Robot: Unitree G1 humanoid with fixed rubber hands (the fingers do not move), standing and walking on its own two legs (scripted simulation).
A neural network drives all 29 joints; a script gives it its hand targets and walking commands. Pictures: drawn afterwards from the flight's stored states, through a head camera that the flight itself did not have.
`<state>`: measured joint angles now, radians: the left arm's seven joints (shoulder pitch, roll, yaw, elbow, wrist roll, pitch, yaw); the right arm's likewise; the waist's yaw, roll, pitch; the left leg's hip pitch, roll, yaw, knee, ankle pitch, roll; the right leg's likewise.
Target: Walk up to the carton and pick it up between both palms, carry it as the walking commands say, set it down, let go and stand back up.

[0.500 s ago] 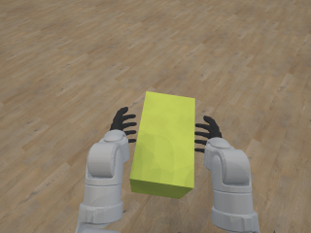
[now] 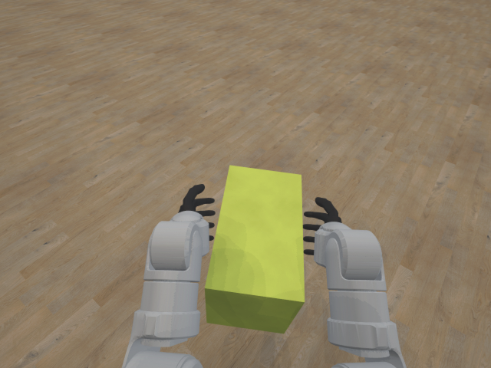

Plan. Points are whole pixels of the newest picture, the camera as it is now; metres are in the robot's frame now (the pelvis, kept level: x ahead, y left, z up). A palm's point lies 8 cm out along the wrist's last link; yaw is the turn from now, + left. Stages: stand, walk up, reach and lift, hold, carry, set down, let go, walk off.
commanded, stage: carry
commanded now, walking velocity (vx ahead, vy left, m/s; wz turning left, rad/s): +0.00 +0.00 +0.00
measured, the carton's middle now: (255, 246) +0.35 +0.00 +0.01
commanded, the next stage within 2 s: hold in 1.12 s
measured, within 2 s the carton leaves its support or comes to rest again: neither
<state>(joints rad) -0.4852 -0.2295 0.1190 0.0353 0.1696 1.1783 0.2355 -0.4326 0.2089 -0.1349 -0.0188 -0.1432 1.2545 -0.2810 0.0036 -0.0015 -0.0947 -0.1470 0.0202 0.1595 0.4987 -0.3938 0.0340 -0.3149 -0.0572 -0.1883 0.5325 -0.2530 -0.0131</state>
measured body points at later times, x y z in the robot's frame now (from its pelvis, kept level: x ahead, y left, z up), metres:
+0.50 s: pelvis -0.04 +0.02 +0.00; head -0.06 +0.02 +0.45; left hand +0.28 +0.12 +0.10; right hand +0.27 -0.11 +0.09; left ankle -0.08 +0.08 -0.73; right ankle +0.01 -0.11 -0.73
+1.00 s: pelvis -0.06 +0.01 +0.00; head -0.09 +0.01 +0.45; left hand +0.26 +0.12 +0.09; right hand +0.25 -0.11 +0.09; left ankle -0.08 +0.08 -0.73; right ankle +0.01 -0.11 -0.73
